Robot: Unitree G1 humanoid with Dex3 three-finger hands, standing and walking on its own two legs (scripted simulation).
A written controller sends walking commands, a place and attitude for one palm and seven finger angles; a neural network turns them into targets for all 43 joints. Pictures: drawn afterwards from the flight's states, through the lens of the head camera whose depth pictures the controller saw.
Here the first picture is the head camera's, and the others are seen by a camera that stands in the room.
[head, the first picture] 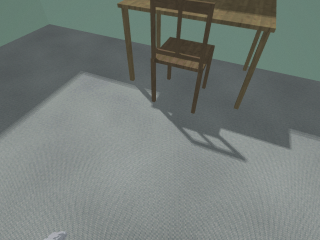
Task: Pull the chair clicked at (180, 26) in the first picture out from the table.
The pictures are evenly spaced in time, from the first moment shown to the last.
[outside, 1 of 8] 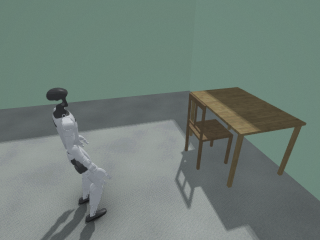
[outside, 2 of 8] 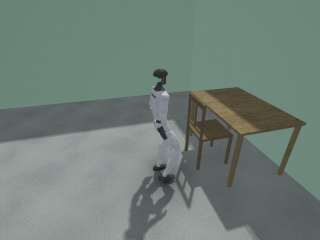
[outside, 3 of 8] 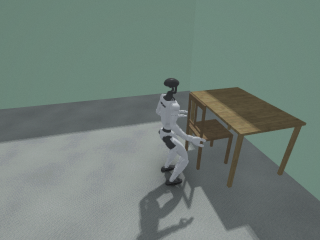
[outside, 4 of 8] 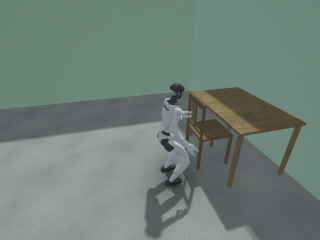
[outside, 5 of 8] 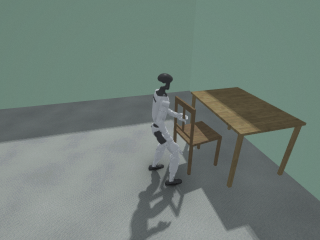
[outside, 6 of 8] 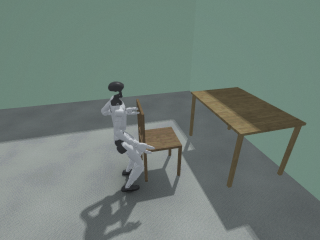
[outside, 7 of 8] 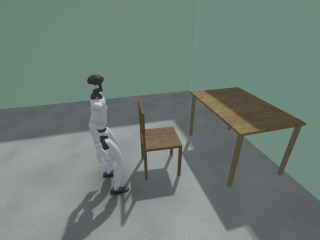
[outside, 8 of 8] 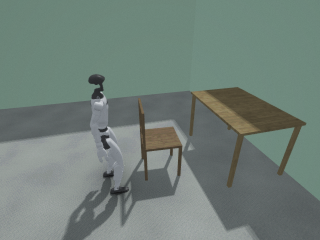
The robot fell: no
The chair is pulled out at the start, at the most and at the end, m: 0.00 0.68 0.67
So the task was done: yes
